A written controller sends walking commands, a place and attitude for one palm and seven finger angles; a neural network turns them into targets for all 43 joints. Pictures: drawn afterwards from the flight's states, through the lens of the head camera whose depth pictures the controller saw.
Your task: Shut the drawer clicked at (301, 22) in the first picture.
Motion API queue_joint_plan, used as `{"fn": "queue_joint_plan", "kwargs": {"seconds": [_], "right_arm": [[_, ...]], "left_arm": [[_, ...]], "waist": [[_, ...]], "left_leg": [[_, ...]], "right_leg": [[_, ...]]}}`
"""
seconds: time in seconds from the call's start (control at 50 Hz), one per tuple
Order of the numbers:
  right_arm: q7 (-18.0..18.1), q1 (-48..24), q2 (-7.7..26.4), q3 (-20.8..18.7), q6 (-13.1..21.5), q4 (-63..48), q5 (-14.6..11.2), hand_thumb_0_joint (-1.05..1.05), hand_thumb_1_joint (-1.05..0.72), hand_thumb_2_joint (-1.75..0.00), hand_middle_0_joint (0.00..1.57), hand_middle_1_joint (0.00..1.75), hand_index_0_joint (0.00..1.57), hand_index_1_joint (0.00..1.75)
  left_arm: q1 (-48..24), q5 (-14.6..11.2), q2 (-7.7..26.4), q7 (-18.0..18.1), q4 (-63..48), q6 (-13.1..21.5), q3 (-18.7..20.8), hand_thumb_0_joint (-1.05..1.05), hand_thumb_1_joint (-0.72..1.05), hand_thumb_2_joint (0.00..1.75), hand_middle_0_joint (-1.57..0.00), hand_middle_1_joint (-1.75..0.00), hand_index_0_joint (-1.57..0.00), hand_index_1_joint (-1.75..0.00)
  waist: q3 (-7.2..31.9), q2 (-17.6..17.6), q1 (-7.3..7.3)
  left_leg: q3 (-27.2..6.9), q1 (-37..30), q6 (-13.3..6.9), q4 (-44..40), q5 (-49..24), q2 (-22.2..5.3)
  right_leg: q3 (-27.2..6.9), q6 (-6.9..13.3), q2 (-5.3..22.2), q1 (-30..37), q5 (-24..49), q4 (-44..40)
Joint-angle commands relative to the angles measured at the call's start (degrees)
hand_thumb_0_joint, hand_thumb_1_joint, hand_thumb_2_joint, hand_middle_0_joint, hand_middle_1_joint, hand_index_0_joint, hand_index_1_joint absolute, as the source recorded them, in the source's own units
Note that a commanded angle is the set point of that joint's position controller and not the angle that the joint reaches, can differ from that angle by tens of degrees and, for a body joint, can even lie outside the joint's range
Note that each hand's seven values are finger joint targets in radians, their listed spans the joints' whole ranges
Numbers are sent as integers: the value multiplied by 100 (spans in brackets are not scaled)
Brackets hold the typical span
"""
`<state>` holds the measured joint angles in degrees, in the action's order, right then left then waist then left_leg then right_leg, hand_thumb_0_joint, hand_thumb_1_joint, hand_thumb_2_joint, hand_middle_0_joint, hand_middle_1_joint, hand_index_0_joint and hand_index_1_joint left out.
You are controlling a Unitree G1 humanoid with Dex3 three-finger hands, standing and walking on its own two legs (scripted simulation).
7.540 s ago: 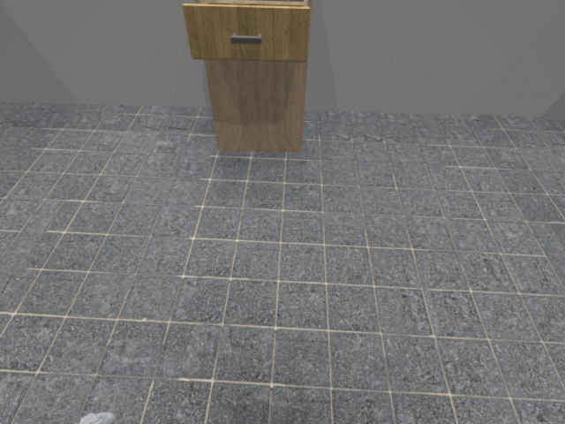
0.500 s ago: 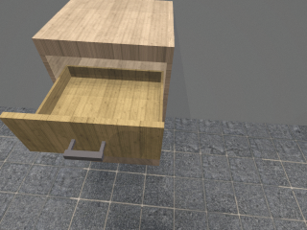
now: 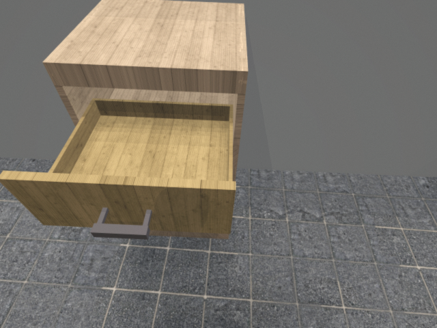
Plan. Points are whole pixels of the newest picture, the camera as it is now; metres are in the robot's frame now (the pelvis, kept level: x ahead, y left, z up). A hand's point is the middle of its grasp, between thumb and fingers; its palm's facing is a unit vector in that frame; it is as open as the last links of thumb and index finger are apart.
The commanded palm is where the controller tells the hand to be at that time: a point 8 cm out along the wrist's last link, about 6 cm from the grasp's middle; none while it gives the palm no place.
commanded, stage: look again from close up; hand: left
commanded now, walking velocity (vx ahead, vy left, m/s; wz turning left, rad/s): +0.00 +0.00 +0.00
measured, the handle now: (123, 222) +0.31 +0.22 -0.01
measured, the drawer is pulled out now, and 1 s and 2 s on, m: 0.30 0.30 0.30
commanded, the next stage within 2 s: raise the hand and make a fist in 0.50 s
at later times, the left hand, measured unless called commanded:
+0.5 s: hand out of the picture +0.09 +0.18 -0.17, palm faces +0.00 -0.97 -0.24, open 7.4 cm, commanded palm none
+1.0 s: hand (128, 323) +0.14 +0.16 -0.03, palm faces +0.09 -0.99 -0.06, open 6.4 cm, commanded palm +0.11 +0.22 -0.03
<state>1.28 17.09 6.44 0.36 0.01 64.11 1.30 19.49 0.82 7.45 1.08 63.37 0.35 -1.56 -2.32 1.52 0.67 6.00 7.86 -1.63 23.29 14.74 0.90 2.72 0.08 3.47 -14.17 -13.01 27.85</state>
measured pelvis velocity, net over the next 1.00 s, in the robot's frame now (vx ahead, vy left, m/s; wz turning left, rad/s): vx -0.02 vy -0.03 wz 0.04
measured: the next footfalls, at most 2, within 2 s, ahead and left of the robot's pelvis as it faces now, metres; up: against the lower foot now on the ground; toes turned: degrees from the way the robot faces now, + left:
none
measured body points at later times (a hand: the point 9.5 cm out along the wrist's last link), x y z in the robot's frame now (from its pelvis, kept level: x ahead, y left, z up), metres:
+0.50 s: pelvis +0.02 +0.00 +0.00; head +0.04 -0.01 +0.45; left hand +0.09 +0.23 -0.15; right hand +0.07 -0.23 -0.17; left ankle -0.02 +0.10 -0.74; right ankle +0.02 -0.13 -0.74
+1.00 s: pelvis -0.02 -0.03 -0.08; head +0.02 -0.02 +0.37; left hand +0.12 +0.21 -0.02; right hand +0.22 -0.26 -0.11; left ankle -0.02 +0.10 -0.74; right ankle +0.02 -0.13 -0.74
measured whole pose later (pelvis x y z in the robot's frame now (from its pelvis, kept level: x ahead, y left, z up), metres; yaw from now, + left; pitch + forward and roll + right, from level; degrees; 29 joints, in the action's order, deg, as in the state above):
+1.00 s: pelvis -0.02 -0.03 -0.08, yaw +2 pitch +11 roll +0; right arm -0.1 8.5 15.8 -3.9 18.0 31.0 -0.5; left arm 32.1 -13.6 9.1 -16.1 1.2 35.8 7.3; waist 7.5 0.9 2.2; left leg 2.0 42.9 0.6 62.4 30.5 -2.4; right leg 5.5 1.9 3.0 -46.0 -26.8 61.6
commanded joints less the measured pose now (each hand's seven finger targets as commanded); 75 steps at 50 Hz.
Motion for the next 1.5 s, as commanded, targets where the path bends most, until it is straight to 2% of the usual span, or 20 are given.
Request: {"fn": "queue_joint_plan", "kwargs": {"seconds": [0.0,0.08,0.26,0.56,0.58,0.6,0.62,0.64,0.66,0.68,0.72,0.76,0.8,0.86,0.9,0.96,1.04,1.14,1.24,1.48], "right_arm": [[35,-372,701,-248,173,-723,-9,0,-90,-90,20,30,20,30],[-21,29,672,-230,96,-599,-34,0,-90,-90,20,30,20,30],[10,-92,912,-229,168,-404,-54,0,-90,-90,20,30,20,30],[0,-305,947,-193,118,-234,-69,0,-90,-90,20,30,20,30],[-14,-492,1115,-224,150,-623,-110,0,-90,-90,20,30,20,30],[122,-543,1807,-409,1033,-2620,-386,0,-90,-90,20,30,20,30],[333,-713,1429,-305,1593,-2407,-182,0,-90,-90,20,30,20,30],[262,-866,1224,-269,1766,-2330,-274,0,-90,-90,20,30,20,30],[151,-481,1271,-321,1805,-2213,-279,0,-90,-90,20,30,20,30],[97,-642,1414,-447,1891,-2543,-220,0,-90,-90,20,30,20,30],[30,-756,1460,-548,1945,-2926,-129,0,-90,-90,20,30,20,30],[-82,-864,1412,-562,1923,-3232,-146,0,-90,-90,20,30,20,30],[-177,-1052,1417,-568,2002,-3581,-154,0,-90,-90,20,30,20,30],[-231,-962,1362,-551,2127,-3974,-95,0,-90,-90,20,30,20,30],[-212,-990,1291,-510,2123,-3999,-141,0,-90,-90,20,30,20,30],[-95,-931,1420,-472,2030,-4170,-298,0,-90,-90,20,30,20,30],[145,-801,1461,-414,1927,-4373,-458,0,-90,-90,20,30,20,30],[275,-805,1321,-349,1873,-4295,-439,0,-90,-90,20,30,20,30],[216,-970,1196,-344,1881,-4214,-397,0,-90,-90,20,30,20,30],[125,-769,1260,-360,2154,-4247,-376,0,-90,-90,20,30,20,30]], "left_arm": [[341,47,620,112,-459,88,74,0,90,90,-20,-30,-20,-30],[16,5,768,164,-539,143,127,0,90,90,-20,-30,-20,-30],[-155,-23,862,218,-624,142,192,0,90,90,-20,-30,-20,-30],[-306,-6,936,210,-659,89,199,0,90,90,-20,-30,-20,-30],[122,34,1005,364,-362,147,263,0,90,90,-20,-30,-20,-30],[-4464,-873,2447,312,-9151,1341,1595,0,90,90,-22,-32,-22,-32],[-907,-469,1783,363,-7332,1093,1170,0,90,90,-24,-34,-24,-34],[702,-818,324,448,-6371,394,294,0,90,90,-26,-37,-26,-37],[334,-818,58,341,-6349,393,234,0,90,90,-28,-39,-28,-39],[206,-918,250,191,-6558,678,475,0,90,90,-30,-41,-30,-41],[1478,-1068,194,-270,-6068,1365,760,0,90,90,-34,-45,-34,-45],[2148,-1206,77,-822,-5777,2189,888,0,90,90,-38,-50,-38,-50],[1835,-1388,217,-1354,-6082,3069,962,0,90,90,-42,-54,-42,-54],[1036,-1453,1073,-1565,-7718,4022,1503,0,90,90,-48,-60,-48,-60],[903,-1535,877,-1653,-7698,4307,1368,0,90,90,-52,-65,-52,-65],[694,-1695,847,-1830,-7569,3879,1288,0,90,90,-58,-71,-58,-71],[478,-1766,1142,-2100,-7870,2892,1279,0,90,90,-66,-80,-66,-80],[595,-1830,1361,-1940,-7998,2292,1718,0,90,90,-76,-91,-76,-91],[1438,-1864,1223,-1826,-7758,2170,1890,0,90,90,-86,-101,-86,-101],[1889,-1733,1024,-1590,-8952,2531,1406,0,90,90,-110,-127,-110,-127]], "waist": [[35,-569,53],[16,369,-171],[327,-44,-89],[43,-117,-60],[136,531,53],[2986,-703,-355],[2739,-1852,111],[1708,-1620,-83],[849,-909,-280],[276,-439,-264],[544,608,-33],[782,905,143],[1026,693,202],[2072,-889,312],[1789,-552,60],[1405,-322,-138],[1583,-47,-243],[1813,37,-102],[1694,72,84],[1533,-225,38]], "left_leg": [[-951,1057,-140,-346,796,-622],[-740,571,-47,221,156,-436],[-703,57,-32,222,-1917,-695],[-676,-82,2,-110,-1441,-718],[-451,387,143,965,-2029,-912],[-747,-671,93,221,-3126,-198],[-830,-1410,155,138,-4192,-539],[-753,-728,454,127,-4262,-521],[-746,-198,393,307,-3588,-503],[-856,446,347,555,-2786,-436],[-704,1384,243,1101,-1648,-252],[-538,2093,268,1572,-969,-117],[-471,2924,259,2135,-168,-39],[-441,2903,201,2600,37,-22],[-511,3348,143,3018,330,-52],[-562,3788,66,3187,998,-46],[-569,3808,-17,3208,1095,-44],[-636,3585,5,3087,598,-64],[-686,3400,57,2805,148,-52],[-749,2781,41,2387,75,-72]], "right_leg": [[-412,282,181,-45,-268,-71],[-885,295,425,-501,-730,-561],[-469,188,374,143,1757,59],[-482,135,421,174,1291,-307],[-624,66,613,448,3265,-97],[-204,286,33,916,3206,330],[-48,319,-198,446,1513,598],[315,201,-200,-272,274,612],[314,124,-218,-683,296,476],[393,121,-228,-906,285,406],[507,98,-290,-992,629,709],[499,128,-323,-1283,454,1309],[289,156,-283,-1749,-76,1866],[-112,258,-249,-1909,-591,2282],[-228,234,-253,-2411,-938,2406],[-469,177,-206,-2665,-1817,2110],[-732,74,-158,-2192,-2175,1649],[-645,20,-164,-1671,-1561,1544],[-456,2,-120,-1340,-684,1580],[-10,89,-247,-1538,-617,1652]]}}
